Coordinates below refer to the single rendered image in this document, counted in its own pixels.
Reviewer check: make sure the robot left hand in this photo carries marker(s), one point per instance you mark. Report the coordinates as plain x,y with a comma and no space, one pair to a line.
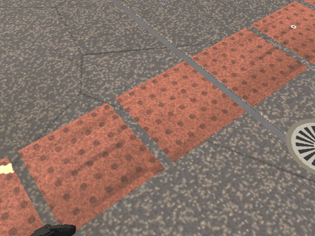
55,230

